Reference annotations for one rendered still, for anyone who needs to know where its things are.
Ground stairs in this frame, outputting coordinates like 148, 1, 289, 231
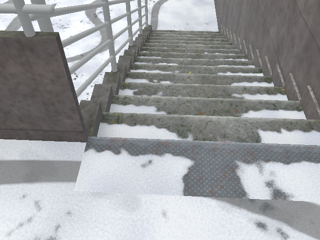
97, 29, 320, 146

